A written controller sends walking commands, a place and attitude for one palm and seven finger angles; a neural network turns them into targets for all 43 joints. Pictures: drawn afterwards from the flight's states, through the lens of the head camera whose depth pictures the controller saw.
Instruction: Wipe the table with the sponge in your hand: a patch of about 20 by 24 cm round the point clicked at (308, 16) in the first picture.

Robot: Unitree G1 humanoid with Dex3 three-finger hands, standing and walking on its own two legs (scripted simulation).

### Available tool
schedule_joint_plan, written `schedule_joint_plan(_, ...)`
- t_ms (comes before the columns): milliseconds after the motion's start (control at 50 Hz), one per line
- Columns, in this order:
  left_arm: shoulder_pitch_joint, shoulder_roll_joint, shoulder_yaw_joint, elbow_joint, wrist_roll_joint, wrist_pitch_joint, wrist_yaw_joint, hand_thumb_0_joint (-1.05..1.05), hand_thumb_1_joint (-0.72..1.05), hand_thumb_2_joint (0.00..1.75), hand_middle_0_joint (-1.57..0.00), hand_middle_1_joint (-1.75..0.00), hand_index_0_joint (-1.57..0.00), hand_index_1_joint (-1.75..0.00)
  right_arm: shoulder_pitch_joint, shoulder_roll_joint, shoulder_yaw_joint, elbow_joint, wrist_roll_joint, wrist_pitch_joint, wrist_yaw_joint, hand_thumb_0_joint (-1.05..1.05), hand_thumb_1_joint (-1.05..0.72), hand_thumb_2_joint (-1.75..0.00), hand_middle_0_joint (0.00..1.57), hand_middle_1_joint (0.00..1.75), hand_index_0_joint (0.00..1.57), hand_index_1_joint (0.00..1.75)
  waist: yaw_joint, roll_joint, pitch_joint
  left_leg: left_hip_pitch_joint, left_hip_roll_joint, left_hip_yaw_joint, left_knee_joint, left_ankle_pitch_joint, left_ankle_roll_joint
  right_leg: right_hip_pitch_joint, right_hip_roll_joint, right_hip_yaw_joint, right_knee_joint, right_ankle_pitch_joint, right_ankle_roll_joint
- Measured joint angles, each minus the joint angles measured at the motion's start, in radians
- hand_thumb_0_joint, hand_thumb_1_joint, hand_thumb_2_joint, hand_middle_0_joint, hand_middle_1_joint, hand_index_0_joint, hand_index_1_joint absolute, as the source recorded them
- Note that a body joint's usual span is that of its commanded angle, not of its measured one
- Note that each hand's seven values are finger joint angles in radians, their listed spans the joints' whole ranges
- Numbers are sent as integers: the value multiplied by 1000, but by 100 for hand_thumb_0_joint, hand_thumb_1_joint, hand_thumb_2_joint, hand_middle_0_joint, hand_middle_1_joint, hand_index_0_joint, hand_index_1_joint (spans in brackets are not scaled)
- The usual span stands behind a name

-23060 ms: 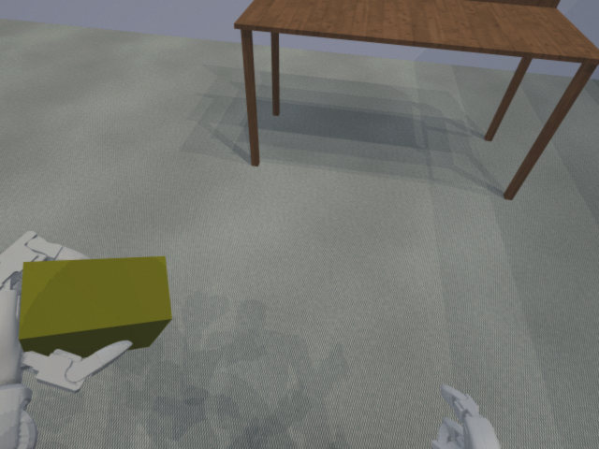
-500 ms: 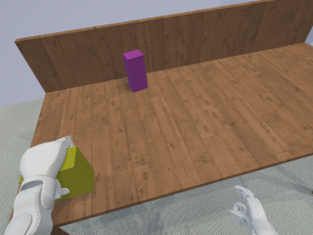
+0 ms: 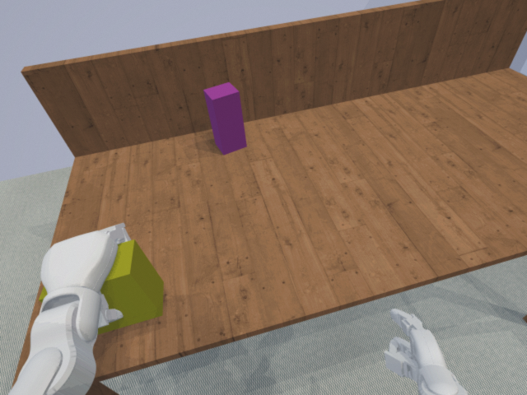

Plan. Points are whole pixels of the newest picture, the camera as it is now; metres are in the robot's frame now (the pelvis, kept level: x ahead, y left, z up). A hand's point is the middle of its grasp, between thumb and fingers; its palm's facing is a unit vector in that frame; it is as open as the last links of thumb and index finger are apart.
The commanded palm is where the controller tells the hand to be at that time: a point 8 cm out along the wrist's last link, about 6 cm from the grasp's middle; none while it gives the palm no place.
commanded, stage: lower the sponge onto the table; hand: left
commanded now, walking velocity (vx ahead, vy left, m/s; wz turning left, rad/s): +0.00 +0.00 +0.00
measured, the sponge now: (115, 296) +0.22 +0.28 +0.04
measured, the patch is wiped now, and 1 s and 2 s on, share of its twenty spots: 0.00 0.00 0.15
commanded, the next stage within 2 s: wipe forward along the first lane in 1.54 s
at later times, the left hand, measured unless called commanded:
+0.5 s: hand (103, 285) +0.22 +0.28 +0.08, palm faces +0.01 -0.11 -0.99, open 10.5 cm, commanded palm +0.20 +0.27 +0.14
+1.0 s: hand (107, 299) +0.21 +0.28 +0.05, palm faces -0.01 -0.11 -0.99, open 10.5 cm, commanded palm +0.19 +0.27 +0.12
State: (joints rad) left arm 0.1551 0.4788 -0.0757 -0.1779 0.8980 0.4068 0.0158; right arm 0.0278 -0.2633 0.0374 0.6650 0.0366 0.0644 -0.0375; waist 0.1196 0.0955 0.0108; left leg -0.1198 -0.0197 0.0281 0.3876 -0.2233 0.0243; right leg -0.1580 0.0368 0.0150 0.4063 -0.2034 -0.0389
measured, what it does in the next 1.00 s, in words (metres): stands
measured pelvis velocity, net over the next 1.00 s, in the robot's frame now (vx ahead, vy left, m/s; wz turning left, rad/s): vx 0.00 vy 0.00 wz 0.00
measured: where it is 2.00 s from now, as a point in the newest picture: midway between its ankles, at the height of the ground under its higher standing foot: outside the picture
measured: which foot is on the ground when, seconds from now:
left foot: down 0.00-1.00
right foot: down 0.00-1.00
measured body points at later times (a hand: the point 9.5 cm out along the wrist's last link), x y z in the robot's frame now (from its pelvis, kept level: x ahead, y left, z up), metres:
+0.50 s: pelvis +0.00 +0.00 +0.00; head -0.01 -0.04 +0.45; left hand +0.21 +0.28 +0.13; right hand +0.24 -0.20 -0.09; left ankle -0.01 +0.10 -0.74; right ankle +0.01 -0.10 -0.74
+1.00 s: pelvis +0.00 +0.00 +0.00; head +0.00 -0.03 +0.45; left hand +0.21 +0.28 +0.11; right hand +0.24 -0.20 -0.09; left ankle -0.01 +0.10 -0.74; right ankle +0.01 -0.10 -0.74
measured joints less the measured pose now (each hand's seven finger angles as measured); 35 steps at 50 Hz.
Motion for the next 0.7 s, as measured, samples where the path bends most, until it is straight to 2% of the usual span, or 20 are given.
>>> schedule_joint_plan(80,21,10,3,-6,-1,-33,-7,-1,-53,102,-68,-130,-70,-130,9,-4,-3,-3,-4,-8,-7,1,-90,-90,20,30,20,30,10,-2,5,-2,2,-4,10,-6,-1,3,2,-4,1,-2,-2)
schedule_joint_plan(200,45,14,17,-19,-1,-81,17,-1,-53,102,-68,-130,-70,-130,19,0,-12,4,-8,-23,-13,1,-90,-90,20,30,21,30,19,-2,4,-3,5,-7,17,-11,-2,7,5,-6,-2,-2,-2)
schedule_joint_plan(480,29,-5,4,-1,2,-50,20,-1,-53,102,-68,-130,-70,-130,9,3,-9,6,-3,-12,-8,1,-90,-90,20,30,20,29,8,-1,-2,-3,0,-5,7,-3,0,3,0,-3,-3,1,1)
schedule_joint_plan(700,32,-17,-4,32,19,-81,43,-1,-53,102,-68,-130,-70,-130,15,10,-12,3,-7,-20,-8,1,-90,-90,20,30,20,30,13,-9,-5,-16,3,-5,17,-9,-1,-8,4,-3,1,-1,-1)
